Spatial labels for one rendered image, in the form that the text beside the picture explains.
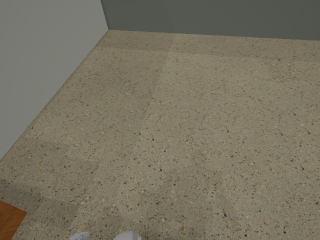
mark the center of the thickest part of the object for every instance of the cabinet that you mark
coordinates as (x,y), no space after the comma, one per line
(10,219)

